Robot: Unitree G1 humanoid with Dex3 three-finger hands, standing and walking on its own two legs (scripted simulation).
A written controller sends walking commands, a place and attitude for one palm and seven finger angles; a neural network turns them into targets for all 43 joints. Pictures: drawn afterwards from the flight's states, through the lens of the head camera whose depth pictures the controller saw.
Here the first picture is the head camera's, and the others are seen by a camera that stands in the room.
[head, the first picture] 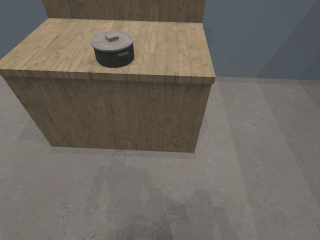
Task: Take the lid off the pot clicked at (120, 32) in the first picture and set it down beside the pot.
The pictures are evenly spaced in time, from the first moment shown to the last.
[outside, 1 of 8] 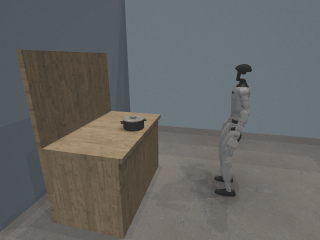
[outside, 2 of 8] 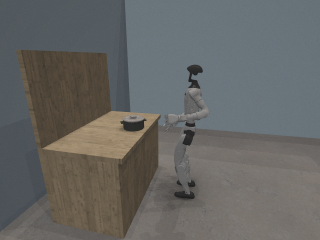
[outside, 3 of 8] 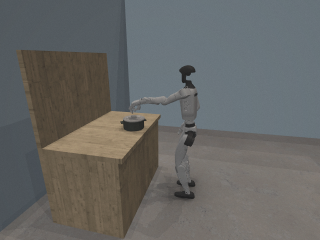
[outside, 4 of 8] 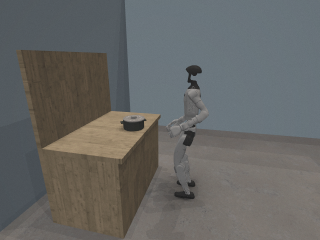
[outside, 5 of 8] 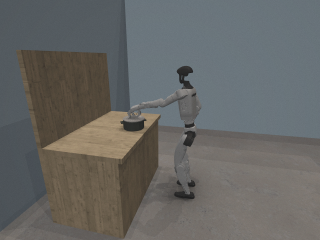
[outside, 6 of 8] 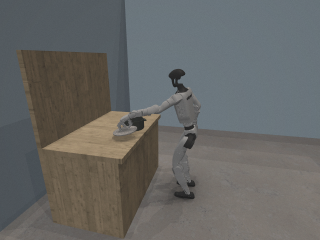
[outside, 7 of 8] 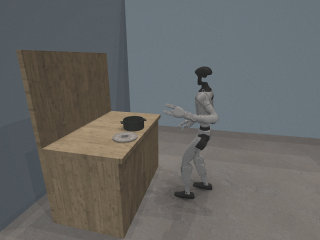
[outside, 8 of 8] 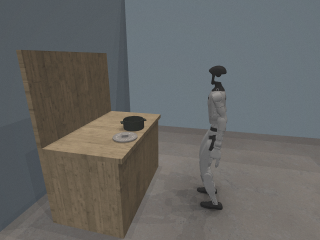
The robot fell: no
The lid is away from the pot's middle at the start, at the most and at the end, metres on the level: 0.00 0.26 0.25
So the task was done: yes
